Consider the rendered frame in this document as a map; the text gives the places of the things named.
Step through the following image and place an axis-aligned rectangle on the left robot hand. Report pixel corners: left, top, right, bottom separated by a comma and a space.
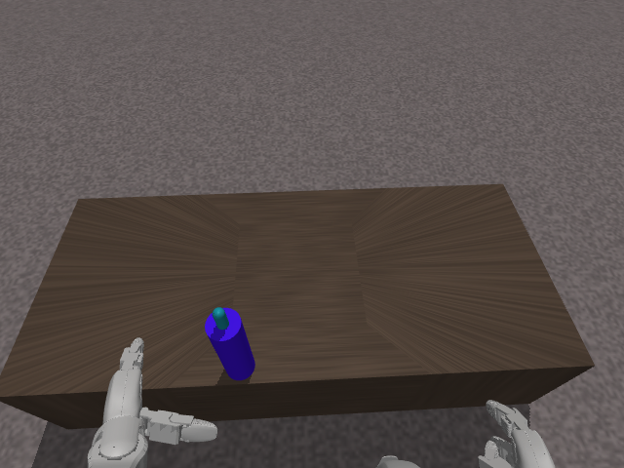
102, 337, 217, 445

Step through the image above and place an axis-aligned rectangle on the right robot hand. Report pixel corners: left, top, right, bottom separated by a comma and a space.
478, 400, 556, 468

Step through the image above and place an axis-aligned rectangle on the bottle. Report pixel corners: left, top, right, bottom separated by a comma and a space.
205, 307, 255, 380

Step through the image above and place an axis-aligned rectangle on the left robot arm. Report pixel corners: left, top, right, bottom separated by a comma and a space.
88, 416, 148, 468

